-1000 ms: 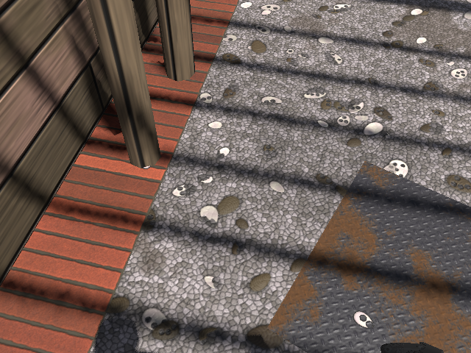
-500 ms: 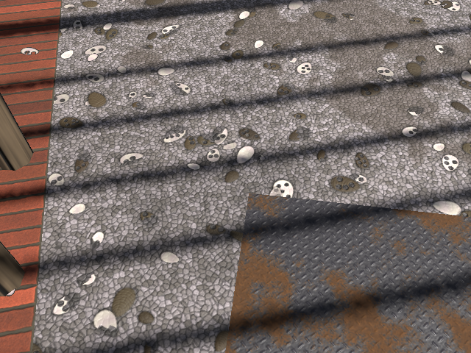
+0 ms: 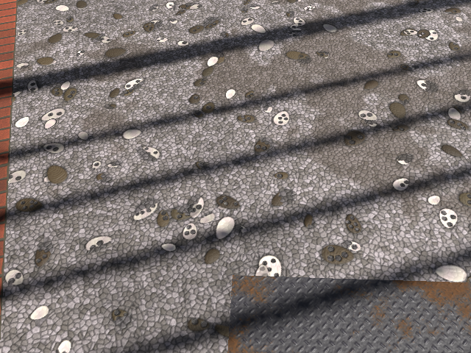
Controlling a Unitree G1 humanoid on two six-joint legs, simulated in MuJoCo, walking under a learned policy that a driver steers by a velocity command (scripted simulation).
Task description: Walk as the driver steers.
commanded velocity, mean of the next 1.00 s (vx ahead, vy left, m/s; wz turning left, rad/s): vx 0.50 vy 0.00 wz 0.21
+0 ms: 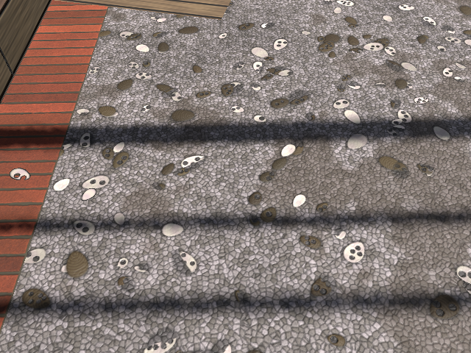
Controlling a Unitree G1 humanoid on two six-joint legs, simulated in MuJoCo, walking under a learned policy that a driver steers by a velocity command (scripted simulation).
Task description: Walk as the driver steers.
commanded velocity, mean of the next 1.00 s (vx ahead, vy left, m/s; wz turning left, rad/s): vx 0.50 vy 0.00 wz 0.30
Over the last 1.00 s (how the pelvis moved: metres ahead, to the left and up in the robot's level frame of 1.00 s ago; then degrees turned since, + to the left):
0.53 0.02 0.01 17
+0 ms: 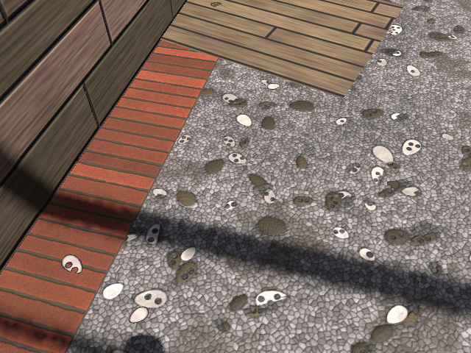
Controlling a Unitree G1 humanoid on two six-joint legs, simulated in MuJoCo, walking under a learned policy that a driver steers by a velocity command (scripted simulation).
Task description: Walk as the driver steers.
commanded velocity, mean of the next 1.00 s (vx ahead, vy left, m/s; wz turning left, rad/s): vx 0.50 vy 0.00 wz -0.34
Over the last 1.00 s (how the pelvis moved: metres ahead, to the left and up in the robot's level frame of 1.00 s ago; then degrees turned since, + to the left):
0.55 0.09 0.00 18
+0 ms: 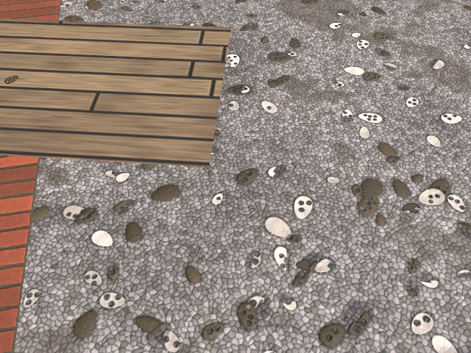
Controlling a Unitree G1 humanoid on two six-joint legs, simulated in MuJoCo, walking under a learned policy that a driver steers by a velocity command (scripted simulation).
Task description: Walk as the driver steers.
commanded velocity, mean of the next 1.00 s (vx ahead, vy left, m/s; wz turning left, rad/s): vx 0.50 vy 0.00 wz -0.08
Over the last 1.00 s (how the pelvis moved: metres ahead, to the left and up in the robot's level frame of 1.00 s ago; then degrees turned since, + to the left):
0.51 -0.04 -0.01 -25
